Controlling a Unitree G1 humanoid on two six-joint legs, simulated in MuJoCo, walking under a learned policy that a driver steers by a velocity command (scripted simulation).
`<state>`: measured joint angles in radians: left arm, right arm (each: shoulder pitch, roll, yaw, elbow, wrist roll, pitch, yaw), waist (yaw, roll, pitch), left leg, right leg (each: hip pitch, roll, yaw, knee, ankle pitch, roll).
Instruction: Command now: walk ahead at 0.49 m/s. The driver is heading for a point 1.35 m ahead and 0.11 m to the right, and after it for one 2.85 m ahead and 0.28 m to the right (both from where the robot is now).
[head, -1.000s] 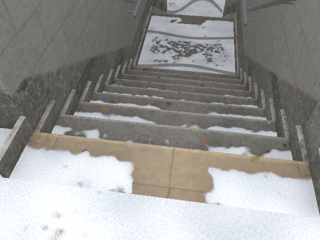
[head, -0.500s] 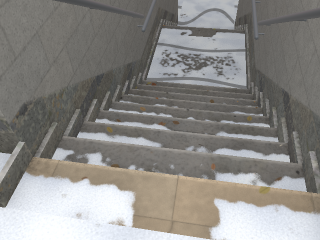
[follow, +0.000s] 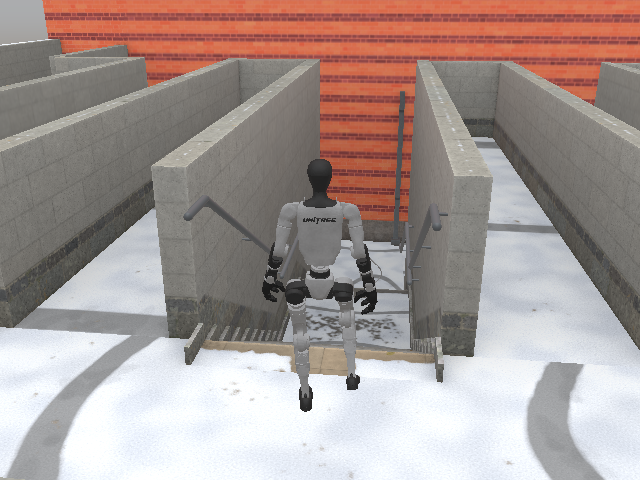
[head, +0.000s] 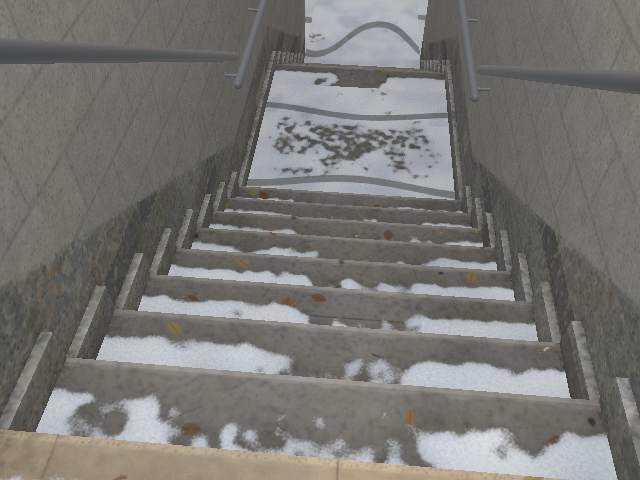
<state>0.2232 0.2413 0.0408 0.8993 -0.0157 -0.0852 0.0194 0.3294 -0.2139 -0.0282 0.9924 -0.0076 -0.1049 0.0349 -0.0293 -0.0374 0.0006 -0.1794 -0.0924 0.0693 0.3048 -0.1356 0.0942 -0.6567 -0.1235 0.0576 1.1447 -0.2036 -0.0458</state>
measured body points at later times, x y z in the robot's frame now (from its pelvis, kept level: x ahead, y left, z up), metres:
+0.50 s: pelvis +0.27 -0.09 +0.00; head +0.28 -0.10 +0.45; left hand +0.33 +0.17 -0.13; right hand +0.32 -0.36 -0.15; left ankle +0.24 +0.08 -0.65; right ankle +0.31 -0.17 -0.74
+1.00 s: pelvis +0.49 -0.02 -0.04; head +0.50 -0.02 +0.41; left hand +0.54 +0.23 -0.19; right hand +0.50 -0.27 -0.18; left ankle +0.50 +0.09 -0.74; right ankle +0.40 -0.17 -0.64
